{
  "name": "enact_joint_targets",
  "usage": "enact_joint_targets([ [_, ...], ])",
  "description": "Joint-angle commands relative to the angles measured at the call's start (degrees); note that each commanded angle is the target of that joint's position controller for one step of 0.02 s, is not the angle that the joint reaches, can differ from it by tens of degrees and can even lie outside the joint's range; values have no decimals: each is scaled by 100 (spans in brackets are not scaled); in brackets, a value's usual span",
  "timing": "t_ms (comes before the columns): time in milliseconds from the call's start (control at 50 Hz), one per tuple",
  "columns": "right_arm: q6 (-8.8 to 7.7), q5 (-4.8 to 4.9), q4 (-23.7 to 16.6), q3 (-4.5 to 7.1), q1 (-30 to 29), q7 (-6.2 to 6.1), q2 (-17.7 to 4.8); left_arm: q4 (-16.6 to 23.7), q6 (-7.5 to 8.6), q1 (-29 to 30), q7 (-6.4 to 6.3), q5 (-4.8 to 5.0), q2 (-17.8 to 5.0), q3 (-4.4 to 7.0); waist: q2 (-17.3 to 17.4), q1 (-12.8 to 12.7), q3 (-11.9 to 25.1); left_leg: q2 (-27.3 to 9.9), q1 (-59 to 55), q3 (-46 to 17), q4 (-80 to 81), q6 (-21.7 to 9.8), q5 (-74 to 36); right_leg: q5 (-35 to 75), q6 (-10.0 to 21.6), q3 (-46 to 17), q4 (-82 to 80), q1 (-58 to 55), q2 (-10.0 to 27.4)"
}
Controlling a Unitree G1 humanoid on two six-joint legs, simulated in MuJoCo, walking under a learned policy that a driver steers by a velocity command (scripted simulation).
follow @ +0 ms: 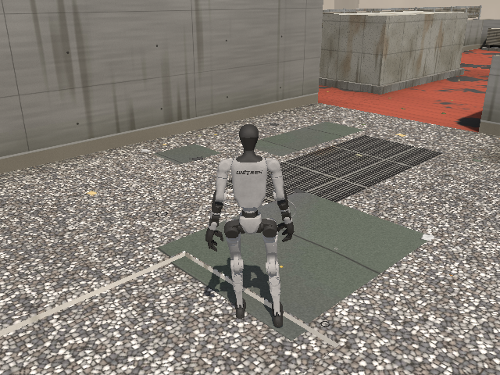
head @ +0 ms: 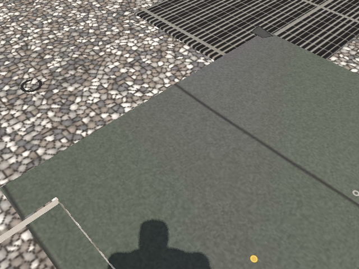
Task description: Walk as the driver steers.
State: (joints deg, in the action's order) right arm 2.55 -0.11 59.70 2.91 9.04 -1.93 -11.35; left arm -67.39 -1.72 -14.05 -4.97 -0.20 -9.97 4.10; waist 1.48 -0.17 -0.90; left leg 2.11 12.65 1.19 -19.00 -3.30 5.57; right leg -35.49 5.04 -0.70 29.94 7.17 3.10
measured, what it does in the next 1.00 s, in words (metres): walks ahead: left foot 0.03 m lower, then right foot 0.05 m higher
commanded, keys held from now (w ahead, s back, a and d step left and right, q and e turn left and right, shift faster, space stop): no key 0.38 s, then w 0.62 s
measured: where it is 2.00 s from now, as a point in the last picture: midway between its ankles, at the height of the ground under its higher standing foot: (223, 209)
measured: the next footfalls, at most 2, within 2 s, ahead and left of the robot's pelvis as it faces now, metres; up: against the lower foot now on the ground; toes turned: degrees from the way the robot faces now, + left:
left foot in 0.62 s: -0.09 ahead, +0.11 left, +0.00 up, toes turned +2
right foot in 0.98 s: +0.28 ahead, -0.18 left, +0.05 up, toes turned -7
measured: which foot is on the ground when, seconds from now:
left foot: down 0.00-0.44, up 0.46-0.60, down 0.62-1.00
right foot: down 0.00-0.60, up 0.62-0.96, down 0.98-1.00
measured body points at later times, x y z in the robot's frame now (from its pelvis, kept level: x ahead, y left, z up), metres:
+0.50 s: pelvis -0.03 -0.01 +0.00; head -0.03 +0.00 +0.45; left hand -0.11 +0.24 -0.16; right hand +0.02 -0.27 -0.15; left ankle -0.03 +0.07 -0.70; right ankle -0.06 -0.17 -0.73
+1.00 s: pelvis +0.11 -0.07 -0.03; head +0.14 -0.07 +0.42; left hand +0.35 +0.13 -0.10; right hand +0.01 -0.28 -0.18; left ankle -0.12 +0.11 -0.72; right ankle +0.25 -0.18 -0.70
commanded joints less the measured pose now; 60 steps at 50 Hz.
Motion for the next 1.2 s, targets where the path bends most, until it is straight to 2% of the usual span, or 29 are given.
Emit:
enact_joint_targets([
  [20,-20,6,-190,136,35,-27,-661,-2,31,-314,-21,-9,-478,64,97,35,-9,-691,-615,-1263,824,488,1821,1484,-483,65,-224,822,-46],
  [280,149,81,-392,291,213,-56,-721,-241,-16,-1192,-61,-119,-496,48,215,-19,-102,-100,258,-1301,1190,748,2435,1284,-374,718,-465,61,-294],
  [400,245,99,-652,292,178,-96,-513,-315,26,-1801,-55,-163,-362,-44,-213,-202,-106,362,-5,-672,584,1035,2409,525,-336,1058,-919,371,-299],
  [420,250,94,-673,274,210,-98,-444,-261,51,-1769,-81,-158,-386,-57,-415,-201,-149,545,-149,-372,88,1127,2464,190,-315,1016,-1082,692,-214],
  [440,233,112,-609,244,422,-89,-291,-51,99,-1292,-142,-84,-490,-32,-1263,-53,-125,776,-556,77,-1382,1131,2239,-97,-229,624,-1283,1406,153],
  [460,212,146,-453,287,936,-49,-444,312,227,-474,-187,0,-810,56,-2240,250,-129,525,-1057,182,-3966,1003,2111,-453,178,-172,-1559,2690,1037],
  [480,182,264,-251,389,1773,-44,-811,706,393,423,-167,30,-1290,142,-2504,721,-372,-40,-1254,-287,-6150,907,2115,-177,611,-967,-2017,3958,1946],
  [500,158,242,-18,424,2541,-74,-757,1094,546,1444,-46,92,-1315,123,-2075,1288,-417,-453,-1159,-717,-7047,828,2406,557,425,-949,-1581,4175,1970],
  [520,149,128,90,330,2837,-79,-445,1275,621,1765,124,184,-1113,92,-1513,1404,-204,-630,-709,-526,-6277,777,2873,1034,61,-395,-1009,3391,1575],
  [560,-32,-85,-95,229,1778,17,-92,1071,528,774,120,159,-931,95,302,852,-190,-776,-332,98,-2020,442,2541,1236,-247,448,1082,1925,614],
  [600,-70,54,254,71,1931,172,418,1126,286,399,53,3,-587,-22,1037,766,-465,123,-869,1330,-905,666,1762,642,78,1119,4214,2592,123],
  [620,-188,42,193,-145,2050,318,336,1450,317,447,92,119,-47,-147,1834,504,-474,-471,-1173,-671,-1996,187,-662,-687,5,658,7009,4707,-216],
  [640,-336,9,17,-190,1846,415,-229,1470,585,-440,273,434,498,-280,2042,-181,-80,-1574,-678,-2580,-1507,-338,-4923,230,127,-687,8087,5016,-581],
  [660,-461,6,349,35,2630,536,-1152,1615,667,-697,440,592,405,-352,1593,-195,199,-3199,-653,-4985,274,-1513,-1562,497,94,-768,8315,5638,-175],
  [680,-560,98,339,-50,2160,520,-1076,2155,682,678,447,628,179,-385,742,-155,-1012,-3426,-281,-5365,962,-1669,1491,831,-27,-647,8265,6781,356],
  [700,-619,21,290,-198,1689,415,-675,2366,622,1590,374,470,-80,-384,-208,38,-1537,-3079,-42,-4685,682,-1359,2366,1248,-149,-779,8245,7160,461],
  [740,-725,-31,358,-322,1478,248,-405,2300,479,1254,352,205,-269,-371,-38,-92,-1587,-2337,-40,-3344,248,-1037,1982,1401,-357,-559,7984,7162,551],
  [780,-700,-19,552,-411,1971,89,-164,2443,507,1242,452,201,-171,-437,224,52,-1585,-1931,-12,-2408,379,-846,1805,1462,-404,-416,7694,7120,623],
  [840,-659,-3,329,-363,1820,-176,-362,3085,661,1925,574,114,-245,-532,-2,62,-1213,-1512,525,-1337,1166,-552,1407,2491,-426,-96,5043,5622,896],
  [880,-622,98,183,-229,1929,-187,-746,3167,720,2320,655,103,-114,-572,45,230,-793,-1449,740,-616,1796,-630,213,2757,-320,716,3565,3541,521],
  [940,-538,54,297,-115,2336,-58,-1025,3049,751,1542,744,193,-460,-345,738,-274,33,-1460,-1281,-80,317,-455,-4204,1533,86,1286,2543,2638,-272],
  [980,-490,-44,248,-119,2127,42,-930,2629,656,-23,728,314,-1044,-37,1102,-1131,938,-1504,-1184,-5,-1694,-183,-5622,2036,417,924,1565,480,-494],
  [1000,-549,-105,-43,-197,1848,55,-572,2262,581,-1045,701,203,-1607,121,104,-1375,1439,-991,157,-109,-3755,34,-3143,1666,714,-1085,1109,-996,522],
  [1020,-777,-29,-271,-309,2211,155,317,1899,599,-1404,722,28,-1851,124,-2153,-720,2256,287,1664,-851,-5604,217,1807,733,1184,-4371,-938,-1915,1650],
  [1040,-952,117,-287,-165,2041,204,30,1906,673,-1111,719,-29,-1373,13,-1657,-582,1791,298,2274,-1511,-6607,124,1769,701,1107,-4924,-1647,-1497,1905],
  [1060,-966,255,-526,-112,1500,206,-112,1929,737,-560,763,7,-993,-91,-1216,-395,899,-10,2648,-1073,-6708,6,1457,678,859,-3847,-1509,-557,1873],
  [1080,-912,229,-736,-112,1022,147,-178,1901,810,-129,803,58,-746,-148,-512,-217,452,-427,2560,-770,-6393,-138,941,920,603,-2838,-1486,260,1643],
  [1120,-738,169,-891,-25,873,109,-329,1688,889,193,807,-110,-464,-183,-568,150,289,-884,2053,-733,-5766,-348,311,1458,368,-1396,-1631,1121,1068],
  [1200,-593,171,-904,40,723,134,-479,1345,950,-335,656,-38,-609,-158,-522,281,-65,-1000,2585,-575,-5144,-325,68,2000,577,-809,-2361,787,905],
])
